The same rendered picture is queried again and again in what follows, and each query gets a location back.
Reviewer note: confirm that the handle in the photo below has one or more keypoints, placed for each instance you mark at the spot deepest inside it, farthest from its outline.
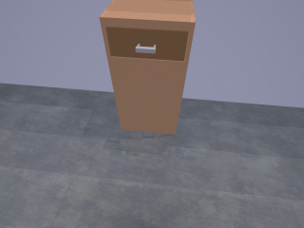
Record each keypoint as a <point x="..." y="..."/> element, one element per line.
<point x="145" y="49"/>

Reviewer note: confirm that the cabinet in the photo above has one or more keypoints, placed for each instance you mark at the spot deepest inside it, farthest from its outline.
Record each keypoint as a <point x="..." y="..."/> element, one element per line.
<point x="148" y="92"/>

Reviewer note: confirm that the drawer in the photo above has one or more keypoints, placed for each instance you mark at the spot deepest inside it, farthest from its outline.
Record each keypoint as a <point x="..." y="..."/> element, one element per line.
<point x="170" y="44"/>

